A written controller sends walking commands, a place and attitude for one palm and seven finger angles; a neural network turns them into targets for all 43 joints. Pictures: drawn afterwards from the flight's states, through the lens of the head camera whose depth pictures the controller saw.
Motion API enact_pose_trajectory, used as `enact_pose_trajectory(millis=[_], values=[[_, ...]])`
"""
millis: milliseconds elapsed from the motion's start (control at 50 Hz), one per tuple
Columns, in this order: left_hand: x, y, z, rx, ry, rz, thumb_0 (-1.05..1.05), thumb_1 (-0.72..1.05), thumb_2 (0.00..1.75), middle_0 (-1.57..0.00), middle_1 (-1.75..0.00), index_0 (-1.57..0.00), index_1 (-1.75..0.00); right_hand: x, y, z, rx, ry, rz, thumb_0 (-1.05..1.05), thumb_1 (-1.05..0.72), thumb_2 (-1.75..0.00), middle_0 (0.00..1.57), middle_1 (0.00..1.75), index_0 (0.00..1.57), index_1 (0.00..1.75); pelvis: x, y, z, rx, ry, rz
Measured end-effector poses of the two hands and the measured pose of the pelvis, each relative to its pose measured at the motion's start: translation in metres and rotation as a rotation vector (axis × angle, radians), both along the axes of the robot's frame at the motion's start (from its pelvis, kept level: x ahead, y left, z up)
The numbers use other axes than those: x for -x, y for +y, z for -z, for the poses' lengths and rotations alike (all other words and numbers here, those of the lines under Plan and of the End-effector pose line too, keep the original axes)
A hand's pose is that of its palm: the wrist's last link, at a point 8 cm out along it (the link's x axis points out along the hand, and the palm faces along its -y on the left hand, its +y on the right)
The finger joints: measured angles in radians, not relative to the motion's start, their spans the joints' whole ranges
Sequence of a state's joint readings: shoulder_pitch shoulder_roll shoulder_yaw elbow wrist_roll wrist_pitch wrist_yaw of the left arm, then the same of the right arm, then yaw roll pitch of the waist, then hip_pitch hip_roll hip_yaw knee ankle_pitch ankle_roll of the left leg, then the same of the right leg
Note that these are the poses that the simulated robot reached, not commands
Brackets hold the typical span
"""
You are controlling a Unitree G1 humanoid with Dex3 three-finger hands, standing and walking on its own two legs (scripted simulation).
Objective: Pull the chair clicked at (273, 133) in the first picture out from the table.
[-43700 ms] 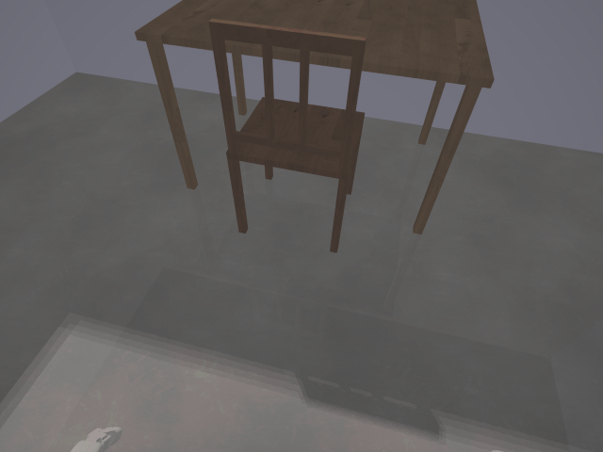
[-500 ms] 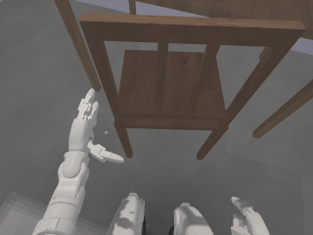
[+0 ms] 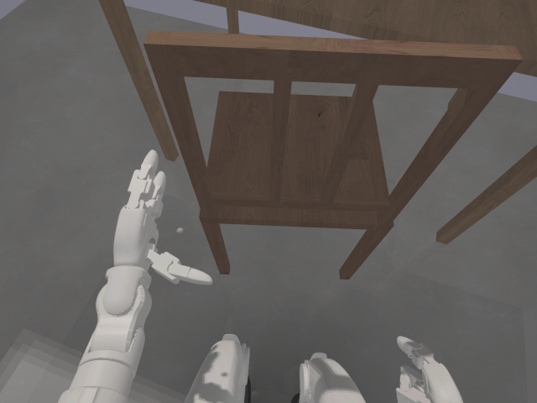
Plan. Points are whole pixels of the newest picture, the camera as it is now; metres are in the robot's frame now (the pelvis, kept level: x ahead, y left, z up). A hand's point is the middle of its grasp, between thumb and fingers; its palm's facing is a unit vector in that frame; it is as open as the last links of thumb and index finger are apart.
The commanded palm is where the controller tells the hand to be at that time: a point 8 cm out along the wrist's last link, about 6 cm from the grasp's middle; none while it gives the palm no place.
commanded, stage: aim the fingers beside a spindle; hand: left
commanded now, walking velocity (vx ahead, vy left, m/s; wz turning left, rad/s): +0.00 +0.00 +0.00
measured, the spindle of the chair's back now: (277, 151) +0.50 +0.01 +0.02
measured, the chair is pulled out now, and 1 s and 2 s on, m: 0.12 0.12 0.12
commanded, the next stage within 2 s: push the fingers through the gap in 0.52 s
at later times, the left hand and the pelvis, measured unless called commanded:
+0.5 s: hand (188, 239) +0.34 +0.14 +0.01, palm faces -0.02 -1.00 -0.04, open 16.9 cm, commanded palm +0.33 +0.19 +0.02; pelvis +0.00 +0.00 +0.00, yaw +0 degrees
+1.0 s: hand (187, 207) +0.39 +0.15 +0.02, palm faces +0.00 -1.00 -0.05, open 16.9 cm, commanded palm +0.37 +0.19 +0.02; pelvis +0.00 +0.00 +0.00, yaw +0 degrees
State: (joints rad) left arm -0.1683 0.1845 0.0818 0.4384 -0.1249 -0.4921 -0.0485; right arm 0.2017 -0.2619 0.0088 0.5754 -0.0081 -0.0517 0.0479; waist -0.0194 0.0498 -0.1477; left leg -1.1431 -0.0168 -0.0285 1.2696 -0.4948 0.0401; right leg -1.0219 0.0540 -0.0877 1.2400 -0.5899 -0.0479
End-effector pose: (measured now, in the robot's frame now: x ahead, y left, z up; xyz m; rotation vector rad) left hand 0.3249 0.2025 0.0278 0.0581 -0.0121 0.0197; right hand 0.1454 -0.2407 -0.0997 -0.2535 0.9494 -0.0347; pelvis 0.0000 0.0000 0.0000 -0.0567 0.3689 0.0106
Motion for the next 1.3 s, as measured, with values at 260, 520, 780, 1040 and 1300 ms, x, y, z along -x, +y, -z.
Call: enact_pose_trajectory(millis=[260,520,780,1040,1300], values=[[0.002,-0.007,0.006,0.006,0.022,0.012,-0.01,-0.5,0.3,-0.06,-0.08,-0.06,-0.08,0.003,0.0,0.001,0.001,-0.009,0.009,0.01,-0.91,-0.89,0.2,0.3,0.2,0.3,0.003,0.0,0.002,0.001,0.0,0.003],[0.004,-0.01,0.015,0.02,0.072,0.04,-0.01,-0.5,0.3,-0.06,-0.08,-0.06,-0.08,0.006,-0.002,0.002,0.003,0.0,0.018,0.01,-0.91,-0.89,0.2,0.3,0.2,0.3,0.003,0.0,0.002,0.003,0.002,-0.001],[-0.01,0.008,0.01,-0.005,0.058,0.002,-0.01,-0.5,0.3,-0.06,-0.08,-0.06,-0.08,0.005,-0.001,0.002,0.008,0.005,0.014,0.01,-0.91,-0.89,0.2,0.3,0.2,0.3,0.004,0.001,0.002,0.006,0.0,-0.004],[-0.047,0.0,0.008,0.005,0.029,0.01,-0.01,-0.5,0.3,-0.06,-0.08,-0.06,-0.08,0.023,-0.004,0.006,0.026,0.058,0.035,0.01,-0.91,-0.89,0.2,0.3,0.2,0.3,0.003,0.004,0.004,0.009,0.026,0.003],[-0.07,0.001,0.007,0.006,0.027,0.0,-0.01,-0.5,0.3,-0.06,-0.08,-0.06,-0.08,0.053,-0.007,0.013,0.026,0.156,0.069,0.01,-0.91,-0.89,0.2,0.3,0.2,0.3,0.002,0.006,0.004,0.01,0.042,0.008]])
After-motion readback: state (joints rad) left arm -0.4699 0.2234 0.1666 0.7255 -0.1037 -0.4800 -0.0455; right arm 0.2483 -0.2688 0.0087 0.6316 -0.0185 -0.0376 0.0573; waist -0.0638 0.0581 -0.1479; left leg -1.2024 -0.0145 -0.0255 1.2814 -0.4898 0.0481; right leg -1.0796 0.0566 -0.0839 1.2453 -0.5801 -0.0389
